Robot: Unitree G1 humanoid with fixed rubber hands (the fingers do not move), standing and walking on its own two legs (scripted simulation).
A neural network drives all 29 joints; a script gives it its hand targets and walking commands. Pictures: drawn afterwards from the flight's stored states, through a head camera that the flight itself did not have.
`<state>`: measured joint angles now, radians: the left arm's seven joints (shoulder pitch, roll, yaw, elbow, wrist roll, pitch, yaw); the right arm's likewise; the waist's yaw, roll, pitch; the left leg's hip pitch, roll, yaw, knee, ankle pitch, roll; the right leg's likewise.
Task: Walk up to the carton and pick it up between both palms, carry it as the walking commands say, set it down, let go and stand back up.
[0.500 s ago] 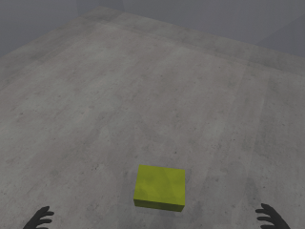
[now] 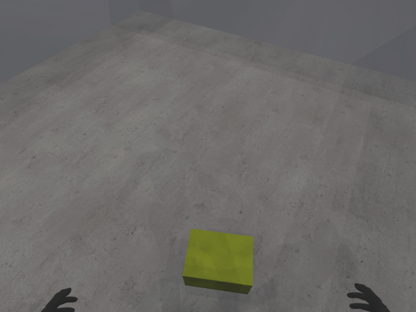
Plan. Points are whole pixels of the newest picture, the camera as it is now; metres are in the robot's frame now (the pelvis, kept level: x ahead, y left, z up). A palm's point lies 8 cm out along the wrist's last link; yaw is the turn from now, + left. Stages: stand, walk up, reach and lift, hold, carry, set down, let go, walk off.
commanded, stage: walk up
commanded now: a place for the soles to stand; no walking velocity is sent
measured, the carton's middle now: (218, 261) +0.41 -0.03 -0.70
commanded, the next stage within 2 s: reach and lift in 0.06 s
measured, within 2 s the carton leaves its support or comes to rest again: neither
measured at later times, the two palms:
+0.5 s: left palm (86, 271) +0.21 +0.28 -0.10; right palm (362, 283) +0.20 -0.32 -0.12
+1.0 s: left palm (119, 231) +0.32 +0.26 -0.16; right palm (326, 244) +0.30 -0.28 -0.17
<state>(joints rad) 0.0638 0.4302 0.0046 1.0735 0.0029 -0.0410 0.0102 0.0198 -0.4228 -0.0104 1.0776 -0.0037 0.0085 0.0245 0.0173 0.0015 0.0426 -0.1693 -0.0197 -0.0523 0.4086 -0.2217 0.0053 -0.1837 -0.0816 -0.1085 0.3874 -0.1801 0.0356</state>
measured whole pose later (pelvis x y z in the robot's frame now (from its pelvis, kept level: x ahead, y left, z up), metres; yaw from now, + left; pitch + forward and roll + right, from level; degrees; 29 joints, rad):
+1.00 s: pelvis -0.06 +0.00 -0.09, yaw -5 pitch +23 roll +0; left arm -0.60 0.38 0.22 0.76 -0.08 0.25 -0.06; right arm -0.62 -0.37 -0.18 0.73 0.03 0.28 0.03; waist 0.03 0.01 0.07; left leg -1.06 0.02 0.01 1.06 -0.39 -0.01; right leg -1.10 -0.05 -0.02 1.01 -0.30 0.02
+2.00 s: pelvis -0.08 +0.00 -0.23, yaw -5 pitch +48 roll -1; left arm -1.14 0.43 0.29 0.91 -0.08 0.16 -0.07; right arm -1.14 -0.36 -0.34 0.88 0.04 0.18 0.01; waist 0.02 0.00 -0.06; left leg -1.90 0.02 -0.01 1.56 -0.50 -0.01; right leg -1.94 -0.05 0.00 1.49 -0.39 0.02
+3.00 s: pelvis -0.11 +0.00 -0.42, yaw -4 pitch +37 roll -1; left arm -1.42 0.49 0.06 1.15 -0.25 0.04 0.04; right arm -1.47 -0.48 -0.12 1.22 0.28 0.03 -0.07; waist 0.01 -0.02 0.42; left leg -2.29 0.00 -0.02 2.26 -0.62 -0.01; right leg -2.34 -0.05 0.04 2.18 -0.48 0.03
